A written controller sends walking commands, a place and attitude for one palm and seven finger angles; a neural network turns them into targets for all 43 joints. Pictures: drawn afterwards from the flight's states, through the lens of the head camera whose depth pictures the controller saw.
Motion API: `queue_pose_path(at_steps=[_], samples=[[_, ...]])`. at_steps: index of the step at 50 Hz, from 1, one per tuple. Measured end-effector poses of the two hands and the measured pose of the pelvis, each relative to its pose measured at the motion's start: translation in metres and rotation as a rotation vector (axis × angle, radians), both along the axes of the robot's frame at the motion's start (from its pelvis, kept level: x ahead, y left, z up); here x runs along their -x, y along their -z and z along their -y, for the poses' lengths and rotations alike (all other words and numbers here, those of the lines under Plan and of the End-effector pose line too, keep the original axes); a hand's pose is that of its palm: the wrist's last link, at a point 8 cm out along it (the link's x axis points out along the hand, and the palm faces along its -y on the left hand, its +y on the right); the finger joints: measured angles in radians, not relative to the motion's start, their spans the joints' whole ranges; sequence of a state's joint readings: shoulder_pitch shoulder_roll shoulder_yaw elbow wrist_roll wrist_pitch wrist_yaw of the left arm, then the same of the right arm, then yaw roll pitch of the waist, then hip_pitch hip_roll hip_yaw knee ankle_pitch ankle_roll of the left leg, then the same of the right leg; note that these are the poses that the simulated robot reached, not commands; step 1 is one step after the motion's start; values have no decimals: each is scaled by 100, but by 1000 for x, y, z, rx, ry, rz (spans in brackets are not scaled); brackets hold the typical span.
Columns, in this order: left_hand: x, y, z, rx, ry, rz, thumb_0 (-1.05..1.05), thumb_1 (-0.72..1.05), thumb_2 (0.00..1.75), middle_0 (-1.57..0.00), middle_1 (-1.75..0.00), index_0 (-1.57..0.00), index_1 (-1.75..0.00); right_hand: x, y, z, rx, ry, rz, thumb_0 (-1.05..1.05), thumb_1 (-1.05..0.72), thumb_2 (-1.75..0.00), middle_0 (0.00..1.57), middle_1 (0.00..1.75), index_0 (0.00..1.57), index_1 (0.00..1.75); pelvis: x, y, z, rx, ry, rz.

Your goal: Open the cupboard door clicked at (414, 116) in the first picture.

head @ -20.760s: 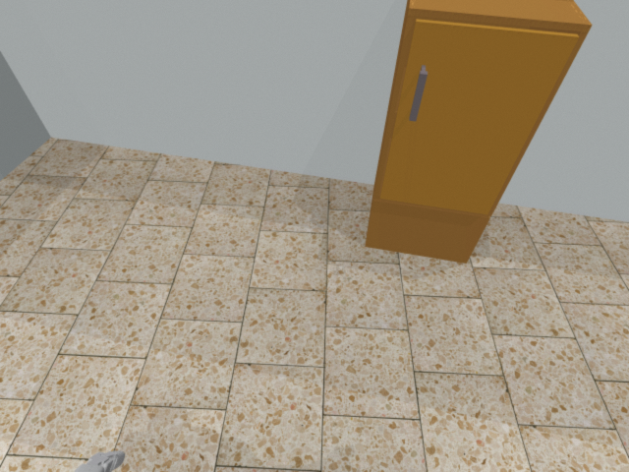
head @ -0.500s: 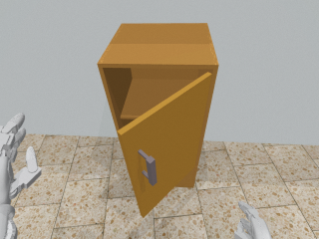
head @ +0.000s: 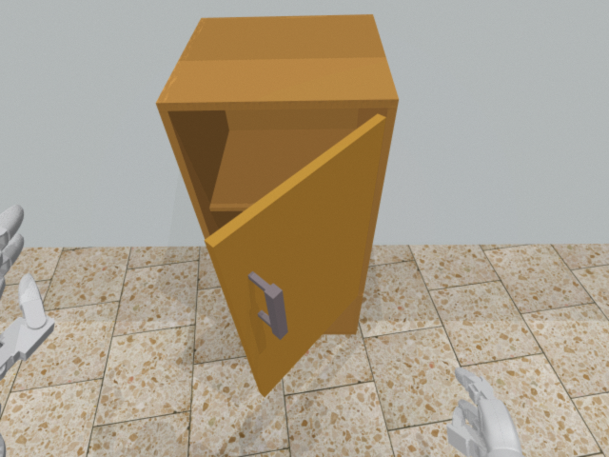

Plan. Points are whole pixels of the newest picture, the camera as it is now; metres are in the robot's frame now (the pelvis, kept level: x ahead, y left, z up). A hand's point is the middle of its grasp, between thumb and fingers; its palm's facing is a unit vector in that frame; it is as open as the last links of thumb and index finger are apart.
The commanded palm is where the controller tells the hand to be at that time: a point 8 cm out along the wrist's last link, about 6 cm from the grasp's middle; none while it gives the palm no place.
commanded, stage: step back with the hand held close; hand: left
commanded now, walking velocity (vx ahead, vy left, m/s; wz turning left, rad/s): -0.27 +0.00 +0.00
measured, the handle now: (268, 306) +0.35 +0.09 -0.05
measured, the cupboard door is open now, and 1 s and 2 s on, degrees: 49 49 49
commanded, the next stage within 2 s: stop stepping back and stand still in 1.36 s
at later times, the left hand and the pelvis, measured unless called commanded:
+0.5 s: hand out of the picture +0.13 +0.29 +0.15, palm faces +0.45 -0.75 -0.48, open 7.4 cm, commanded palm +0.06 +0.32 +0.17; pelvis -0.07 +0.02 -0.02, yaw +1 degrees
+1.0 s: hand out of the picture +0.09 +0.29 +0.17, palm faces +0.45 -0.74 -0.51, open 7.4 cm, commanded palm +0.02 +0.33 +0.17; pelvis -0.11 +0.02 -0.01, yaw +3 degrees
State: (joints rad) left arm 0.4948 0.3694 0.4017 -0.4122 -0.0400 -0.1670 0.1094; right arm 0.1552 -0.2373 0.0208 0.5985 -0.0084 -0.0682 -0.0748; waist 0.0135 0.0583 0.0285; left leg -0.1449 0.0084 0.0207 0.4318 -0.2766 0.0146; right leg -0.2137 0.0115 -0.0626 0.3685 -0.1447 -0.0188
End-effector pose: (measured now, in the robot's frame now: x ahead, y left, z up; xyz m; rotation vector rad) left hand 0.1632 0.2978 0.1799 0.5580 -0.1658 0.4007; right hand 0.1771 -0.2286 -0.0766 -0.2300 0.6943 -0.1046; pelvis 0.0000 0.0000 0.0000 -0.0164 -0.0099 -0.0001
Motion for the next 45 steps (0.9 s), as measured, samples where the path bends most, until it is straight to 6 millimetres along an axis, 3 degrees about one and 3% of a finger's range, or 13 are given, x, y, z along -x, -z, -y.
queue_pose_path(at_steps=[8,27,37,45], samples=[[18,6,-5,-27,47,-52,1,89,90,-21,-31,-22,-30,27,0,9,35,80,-33,1,-90,-90,20,30,20,30,19,3,-10,-11,8,-13],[82,12,-23,-50,-1,93,1,89,90,-21,-31,-22,-30,91,9,-15,55,20,-34,1,-90,-90,21,30,21,30,74,19,-19,-2,-23,3],[97,3,-23,-103,-11,159,1,89,90,-21,-31,-22,-30,98,18,-12,48,6,-29,1,-90,-90,21,30,21,30,85,27,-15,-10,-31,15],[103,9,-20,-79,73,138,1,89,90,-21,-31,-22,-30,109,11,-11,81,29,-35,1,-90,-90,21,30,21,30,104,26,-23,6,-40,-6]])
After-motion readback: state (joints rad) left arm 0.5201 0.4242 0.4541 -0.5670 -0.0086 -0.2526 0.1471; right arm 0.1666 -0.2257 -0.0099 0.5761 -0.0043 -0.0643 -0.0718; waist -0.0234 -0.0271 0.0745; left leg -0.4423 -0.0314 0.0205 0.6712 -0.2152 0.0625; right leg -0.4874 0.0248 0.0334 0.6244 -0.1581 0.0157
